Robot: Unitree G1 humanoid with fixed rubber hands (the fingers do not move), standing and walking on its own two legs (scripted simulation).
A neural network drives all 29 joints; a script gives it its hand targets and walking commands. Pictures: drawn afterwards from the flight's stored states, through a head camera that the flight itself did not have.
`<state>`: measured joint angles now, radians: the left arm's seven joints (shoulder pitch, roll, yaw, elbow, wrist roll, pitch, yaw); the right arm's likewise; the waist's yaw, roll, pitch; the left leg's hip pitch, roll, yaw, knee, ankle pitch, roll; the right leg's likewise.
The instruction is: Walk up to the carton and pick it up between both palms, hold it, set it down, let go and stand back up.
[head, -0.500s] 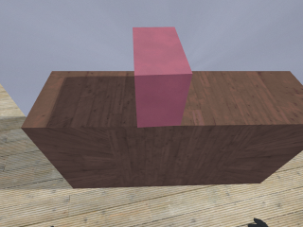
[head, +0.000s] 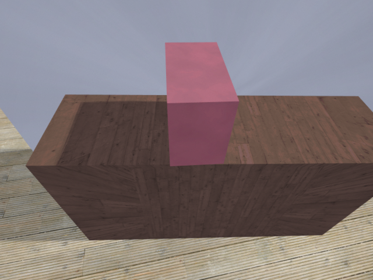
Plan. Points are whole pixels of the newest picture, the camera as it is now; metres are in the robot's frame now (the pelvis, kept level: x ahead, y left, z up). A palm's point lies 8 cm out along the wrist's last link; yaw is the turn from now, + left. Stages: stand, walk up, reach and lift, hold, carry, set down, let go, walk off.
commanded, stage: walk up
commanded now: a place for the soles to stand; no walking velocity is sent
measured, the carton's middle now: (194, 102) +0.63 -0.02 +0.03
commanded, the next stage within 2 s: none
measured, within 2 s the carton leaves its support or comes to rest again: neither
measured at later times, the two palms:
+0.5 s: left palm (88, 242) +0.25 +0.25 -0.11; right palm out of the picture +0.09 -0.35 -0.13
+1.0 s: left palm (95, 236) +0.26 +0.24 -0.11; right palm (340, 250) +0.22 -0.38 -0.12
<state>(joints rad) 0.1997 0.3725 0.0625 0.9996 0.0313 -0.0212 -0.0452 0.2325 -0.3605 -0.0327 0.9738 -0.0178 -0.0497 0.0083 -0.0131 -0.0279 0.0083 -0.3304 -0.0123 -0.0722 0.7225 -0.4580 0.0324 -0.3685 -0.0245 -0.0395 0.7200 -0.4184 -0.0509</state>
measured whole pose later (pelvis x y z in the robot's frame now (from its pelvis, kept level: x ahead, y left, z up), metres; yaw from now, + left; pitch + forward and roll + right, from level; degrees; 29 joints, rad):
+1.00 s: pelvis +0.19 -0.07 +0.00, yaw -3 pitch -3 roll -1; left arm 0.25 0.37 0.07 0.91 0.01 -0.04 0.01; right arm 0.22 -0.36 -0.03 0.98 -0.02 -0.01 -0.02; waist -0.01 0.01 0.09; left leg -0.42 -0.01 -0.10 0.91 -0.37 0.03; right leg -0.28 0.10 -0.05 0.69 -0.35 -0.10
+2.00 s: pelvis +0.18 -0.05 +0.00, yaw -1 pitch -3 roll +0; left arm 0.15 0.37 0.07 1.01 0.01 -0.02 -0.01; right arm 0.19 -0.36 -0.02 0.98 -0.02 -0.03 -0.01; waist 0.00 0.00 0.08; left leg -0.30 -0.02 -0.08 0.66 -0.30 -0.01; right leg -0.28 -0.04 -0.05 0.67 -0.33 0.00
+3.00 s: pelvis +0.18 -0.04 +0.00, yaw +0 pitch -3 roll +0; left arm 0.13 0.37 0.07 1.02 0.01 -0.02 -0.01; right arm 0.18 -0.36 -0.01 0.98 -0.02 -0.03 -0.01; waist 0.00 0.00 0.07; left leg -0.30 -0.03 -0.08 0.66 -0.31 -0.01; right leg -0.28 -0.05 -0.05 0.67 -0.34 0.00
